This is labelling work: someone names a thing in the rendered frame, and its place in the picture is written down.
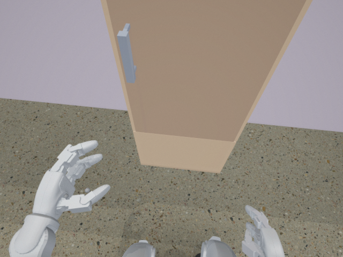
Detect robot thigh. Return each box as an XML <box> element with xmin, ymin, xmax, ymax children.
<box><xmin>122</xmin><ymin>242</ymin><xmax>155</xmax><ymax>257</ymax></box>
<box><xmin>200</xmin><ymin>240</ymin><xmax>237</xmax><ymax>257</ymax></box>

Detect cupboard door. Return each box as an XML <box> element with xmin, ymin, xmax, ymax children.
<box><xmin>106</xmin><ymin>0</ymin><xmax>306</xmax><ymax>142</ymax></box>

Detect handle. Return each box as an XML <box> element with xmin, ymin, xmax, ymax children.
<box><xmin>117</xmin><ymin>24</ymin><xmax>137</xmax><ymax>83</ymax></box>

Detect left robot thigh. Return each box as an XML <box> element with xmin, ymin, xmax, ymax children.
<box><xmin>122</xmin><ymin>242</ymin><xmax>155</xmax><ymax>257</ymax></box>

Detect right robot thigh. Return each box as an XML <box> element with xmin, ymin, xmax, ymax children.
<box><xmin>200</xmin><ymin>240</ymin><xmax>237</xmax><ymax>257</ymax></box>

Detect left robot hand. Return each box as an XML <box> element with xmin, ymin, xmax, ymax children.
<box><xmin>32</xmin><ymin>140</ymin><xmax>110</xmax><ymax>220</ymax></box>

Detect robot left forearm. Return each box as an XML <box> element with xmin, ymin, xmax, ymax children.
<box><xmin>9</xmin><ymin>214</ymin><xmax>60</xmax><ymax>257</ymax></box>

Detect right robot hand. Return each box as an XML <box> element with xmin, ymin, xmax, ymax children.
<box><xmin>242</xmin><ymin>205</ymin><xmax>285</xmax><ymax>257</ymax></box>

